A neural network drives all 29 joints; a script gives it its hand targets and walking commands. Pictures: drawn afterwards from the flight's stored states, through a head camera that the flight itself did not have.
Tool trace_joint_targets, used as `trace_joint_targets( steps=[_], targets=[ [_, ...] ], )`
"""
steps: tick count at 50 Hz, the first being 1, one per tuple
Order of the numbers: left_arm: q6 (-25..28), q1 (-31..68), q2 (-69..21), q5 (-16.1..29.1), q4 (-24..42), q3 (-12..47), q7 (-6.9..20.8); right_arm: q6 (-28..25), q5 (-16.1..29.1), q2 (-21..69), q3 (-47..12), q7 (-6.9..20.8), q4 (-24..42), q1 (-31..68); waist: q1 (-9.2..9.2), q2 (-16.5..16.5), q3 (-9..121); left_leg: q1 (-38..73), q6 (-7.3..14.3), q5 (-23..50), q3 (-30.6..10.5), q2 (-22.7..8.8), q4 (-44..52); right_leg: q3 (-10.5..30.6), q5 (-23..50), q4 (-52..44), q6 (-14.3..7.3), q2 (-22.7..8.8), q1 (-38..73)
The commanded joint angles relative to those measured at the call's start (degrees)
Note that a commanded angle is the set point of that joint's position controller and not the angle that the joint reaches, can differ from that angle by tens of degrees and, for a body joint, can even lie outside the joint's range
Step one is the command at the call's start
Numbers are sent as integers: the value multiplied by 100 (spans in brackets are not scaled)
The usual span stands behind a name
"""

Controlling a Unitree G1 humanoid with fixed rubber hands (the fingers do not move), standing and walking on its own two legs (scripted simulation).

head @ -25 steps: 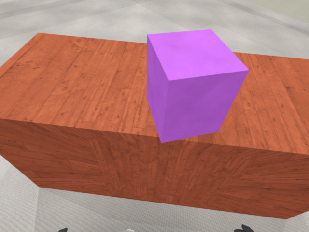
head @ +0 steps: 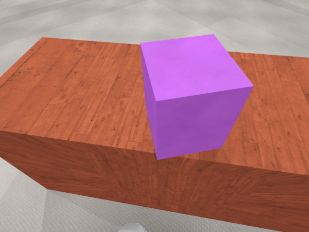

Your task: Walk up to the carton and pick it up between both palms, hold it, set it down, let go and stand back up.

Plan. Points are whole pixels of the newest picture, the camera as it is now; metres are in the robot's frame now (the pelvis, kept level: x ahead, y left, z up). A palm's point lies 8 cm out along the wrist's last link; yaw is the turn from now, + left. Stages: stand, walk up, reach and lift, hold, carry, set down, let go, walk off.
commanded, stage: walk up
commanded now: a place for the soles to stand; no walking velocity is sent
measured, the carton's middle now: (184, 99) +0.45 -0.06 +0.09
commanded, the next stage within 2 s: stand in 1.72 s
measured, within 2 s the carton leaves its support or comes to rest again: neither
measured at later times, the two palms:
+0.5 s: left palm out of the picture +0.15 +0.25 -0.10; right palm (255, 225) +0.17 -0.25 -0.13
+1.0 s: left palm out of the picture +0.14 +0.28 -0.10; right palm out of the picture +0.04 -0.20 -0.11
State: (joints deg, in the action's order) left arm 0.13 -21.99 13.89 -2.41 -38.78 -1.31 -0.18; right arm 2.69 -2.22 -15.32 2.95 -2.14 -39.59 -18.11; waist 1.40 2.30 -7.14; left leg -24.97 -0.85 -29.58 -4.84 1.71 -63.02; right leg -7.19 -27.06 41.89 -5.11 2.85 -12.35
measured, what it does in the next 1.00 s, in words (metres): steps on the spot: left foot, then left foot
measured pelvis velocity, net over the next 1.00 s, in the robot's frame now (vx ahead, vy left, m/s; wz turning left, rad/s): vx -0.01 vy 0.06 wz -0.22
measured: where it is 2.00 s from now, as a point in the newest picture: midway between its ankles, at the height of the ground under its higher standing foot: outside the picture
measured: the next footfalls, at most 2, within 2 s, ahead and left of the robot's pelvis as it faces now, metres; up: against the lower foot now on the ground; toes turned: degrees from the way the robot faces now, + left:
left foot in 0.18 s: +0.13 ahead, +0.10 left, +0.00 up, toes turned +1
left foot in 0.70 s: +0.09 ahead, +0.15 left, +0.00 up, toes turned -6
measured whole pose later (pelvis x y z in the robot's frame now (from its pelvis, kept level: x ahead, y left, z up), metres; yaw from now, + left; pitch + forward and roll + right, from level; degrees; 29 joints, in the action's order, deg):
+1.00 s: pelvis -0.01 +0.06 +0.00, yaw -13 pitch -5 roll +0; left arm -0.7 -15.6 13.8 -0.7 -38.8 -1.8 -0.1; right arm 2.1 -0.1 -12.8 -0.5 0.7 -41.7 -12.6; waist -0.6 0.8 -9.3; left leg -17.3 1.0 -20.1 7.6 -3.4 -42.1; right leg 5.0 -17.8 41.4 1.9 0.5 -18.5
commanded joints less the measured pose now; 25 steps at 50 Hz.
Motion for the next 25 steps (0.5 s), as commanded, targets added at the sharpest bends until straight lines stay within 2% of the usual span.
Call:
trace_joint_targets(
  steps=[1,2,3,4,5,6,7,8,9,10,11,12,13,14,15,16,17,18,19,20,21,22,23,24,25],
  targets=[
    [56,-1073,901,-27,205,-278,-163,-116,-76,-402,-23,105,687,679,313,-737,10,-1395,-98,241,398,-311,376,2016,5183,-1672,-193,-1818,1310],
    [103,-927,905,-16,220,-252,-172,-164,-14,-336,-41,124,807,845,219,-757,103,-921,-13,424,466,-369,757,1946,5197,-1744,-393,-1793,951],
    [102,-922,916,-34,135,-223,-208,-167,9,-314,-31,142,704,921,172,-536,30,-782,2,577,413,-392,956,1953,5465,-1649,-273,-1908,1042],
    [87,-884,888,0,184,-211,-195,-168,88,-272,-109,128,622,874,149,-819,75,-615,12,758,546,-421,1326,1963,5623,-1612,-219,-1807,922],
    [89,-951,1005,46,102,-208,-198,-196,88,-306,-86,121,624,1038,134,-786,102,-285,41,875,613,-359,1463,1790,5758,-1574,-231,-1760,757],
    [54,-978,850,63,149,-132,-205,-195,80,-310,-150,105,603,1113,102,-940,141,-172,98,807,586,-223,1818,1778,5953,-1348,-31,-1690,867],
    [63,-840,822,103,208,-95,-188,-213,65,-406,-169,97,579,990,-80,-939,190,518,185,1385,485,-286,2210,1793,6157,-1205,94,-1711,327],
    [89,-739,987,159,160,-69,-196,-268,83,-424,-137,77,386,706,-321,-793,328,1154,280,2301,353,-392,2648,1610,6168,-940,242,-1699,-33],
    [117,-735,1012,260,240,-72,-201,-295,31,-701,-43,67,313,557,-480,-539,696,2078,549,3527,-26,-631,2745,1404,6185,-418,542,-1409,-529],
    [72,-764,969,361,422,-102,-198,-277,19,-1122,108,82,263,211,-734,-186,1267,2712,1394,4738,-1040,-1526,2664,996,4639,1076,922,-721,-1017],
    [1,-732,814,356,426,-106,-175,-266,144,-1074,135,35,249,67,-856,135,2007,3005,2124,5591,-1749,-2234,2842,1073,2144,2079,1046,-247,-1033],
    [-52,-467,865,266,577,-206,-164,-275,183,-1083,147,-6,191,114,-805,469,1915,2905,2378,5677,-2099,-2611,3263,1383,-1116,3111,900,18,-1458],
    [-97,-276,864,234,606,-255,-161,-235,216,-1068,133,-40,251,425,-693,373,1406,2088,2296,4763,-1806,-2618,3478,1619,-1385,2928,746,-180,-1477],
    [-80,-378,742,189,598,-236,-152,-221,141,-910,97,-69,253,849,-538,495,1016,1941,2151,4388,-1320,-2447,3539,1577,-1563,2829,610,-262,-1658],
    [-92,-410,646,142,550,-230,-165,-188,141,-787,14,-61,272,1129,-457,592,528,1230,2056,4490,-1090,-2425,3603,1461,-1470,2586,625,-376,-1473],
    [-84,-593,530,168,533,-245,-158,-160,109,-706,-55,-44,277,1256,-356,478,590,1260,1919,4365,-734,-2163,3569,1283,-1447,2211,640,-324,-1439],
    [-82,-565,567,198,488,-231,-139,-168,124,-736,-29,-7,238,1375,-327,606,568,985,1778,4228,-543,-2033,3544,1150,-1179,1813,648,-420,-1134],
    [-36,-788,324,224,429,-232,-129,-154,65,-787,-29,42,296,1707,-102,582,646,931,1684,4533,-302,-1915,3422,938,-801,1456,616,-353,-889],
    [3,-792,390,252,509,-266,-130,-136,125,-760,-83,40,281,1916,-43,631,910,1074,1571,4576,-103,-1693,3138,779,-169,633,635,-402,-719],
    [64,-910,342,261,406,-285,-153,-56,148,-844,-68,99,281,2100,10,777,911,758,1372,4222,169,-1533,3022,433,632,93,624,-301,-365],
    [137,-991,495,234,489,-336,-151,-13,165,-866,-71,119,342,2161,119,520,995,625,1144,3704,315,-1394,2749,529,1480,-626,552,-282,-92],
    [231,-825,921,143,673,-426,-171,17,224,-938,-99,128,358,2115,129,227,1150,368,826,3242,343,-1235,2302,1227,2489,-771,442,-553,240],
    [237,-657,1586,158,826,-598,-153,59,342,-855,-36,186,404,1951,100,-847,1479,71,310,1842,830,-523,1392,2968,2951,-1188,-226,-1723,81],
    [177,-566,1811,245,820,-652,-175,144,254,-817,-54,215,393,2084,350,-1451,1172,-244,128,-307,783,-95,353,4074,3510,-1600,-1050,-2508,-40],
    [163,-488,1808,227,833,-700,-257,226,256,-822,-3,255,453,2235,450,-1515,908,-687,59,-964,424,-150,-568,4484,3967,-1771,-1478,-2796,91]
  ],
)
